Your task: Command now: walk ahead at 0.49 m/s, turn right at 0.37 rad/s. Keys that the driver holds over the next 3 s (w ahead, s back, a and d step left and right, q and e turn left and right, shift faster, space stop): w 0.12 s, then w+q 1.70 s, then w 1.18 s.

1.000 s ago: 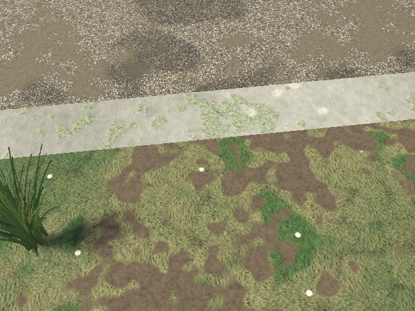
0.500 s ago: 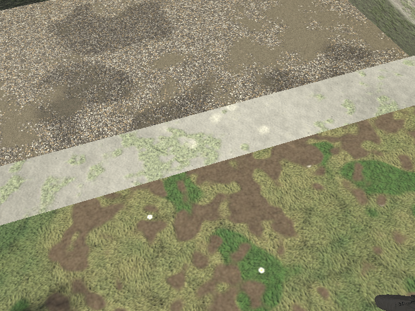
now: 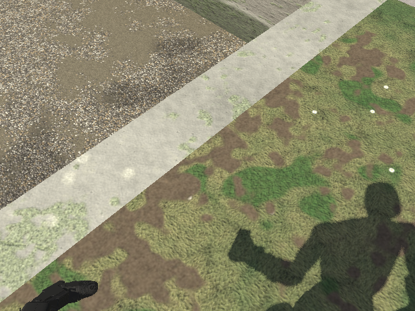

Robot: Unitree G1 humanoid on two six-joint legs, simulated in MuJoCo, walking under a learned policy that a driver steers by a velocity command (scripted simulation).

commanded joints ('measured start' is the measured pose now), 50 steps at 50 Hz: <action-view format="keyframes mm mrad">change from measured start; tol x32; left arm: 1 101 128 53 -58 8 -11 -2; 50 -17 119 28 13 26 -83 46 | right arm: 1 -24 -222 -43 -46 10 9 -7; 25 -330 -33 20 -226 -5 2 65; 32 123 -252 -72 -204 10 5 38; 50 8 -114 -39 -268 -2 69 -28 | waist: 1 155 116 -80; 4 151 -249 -446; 25 172 -9 49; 32 -11 197 -485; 50 60 138 -91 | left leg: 1 -35 255 -47 221 1066 153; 2 -146 223 -20 421 1038 124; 4 -732 -9 -157 1064 -219 50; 19 -768 93 -266 518 516 16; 26 -823 36 -174 363 337 98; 30 -164 -28 -227 310 310 228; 32 338 318 -1076 117 129 485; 39 -326 134 -536 27 585 351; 50 -313 74 -618 255 415 253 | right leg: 1 269 102 -68 -66 -68 -70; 5 1025 -299 746 -297 -201 -292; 12 461 -167 188 -485 119 -197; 23 650 -178 -94 -499 184 -112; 29 716 -175 -174 -6 830 -27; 32 -98 135 116 802 -522 87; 50 205 92 75 -97 20 84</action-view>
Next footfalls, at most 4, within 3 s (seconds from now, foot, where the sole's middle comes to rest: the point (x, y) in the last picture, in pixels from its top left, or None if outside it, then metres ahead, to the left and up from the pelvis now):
0.04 right None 0.21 -0.11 -0.76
0.60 left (162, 291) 0.51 0.13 -0.76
1.04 right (191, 205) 0.81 0.01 -0.76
1.48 left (102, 215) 0.80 0.33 -0.76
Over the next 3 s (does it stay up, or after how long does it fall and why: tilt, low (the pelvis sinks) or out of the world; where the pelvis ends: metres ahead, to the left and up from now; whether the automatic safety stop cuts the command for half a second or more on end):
stays up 0.87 0.33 -0.01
